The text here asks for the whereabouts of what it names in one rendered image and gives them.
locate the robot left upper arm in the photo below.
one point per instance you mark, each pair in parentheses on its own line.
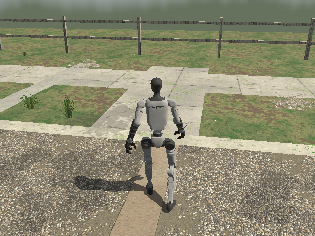
(138,113)

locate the robot torso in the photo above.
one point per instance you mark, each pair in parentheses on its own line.
(157,117)

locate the robot right forearm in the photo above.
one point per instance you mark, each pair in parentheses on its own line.
(180,126)

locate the left robot foot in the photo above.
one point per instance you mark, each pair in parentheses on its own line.
(149,190)

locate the robot right upper arm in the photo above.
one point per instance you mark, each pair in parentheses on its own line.
(174,110)

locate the robot right hand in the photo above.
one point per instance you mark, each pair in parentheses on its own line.
(182,134)

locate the robot left hand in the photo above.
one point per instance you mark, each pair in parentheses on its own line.
(127,146)

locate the robot left forearm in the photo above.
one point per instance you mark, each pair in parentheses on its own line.
(132,132)

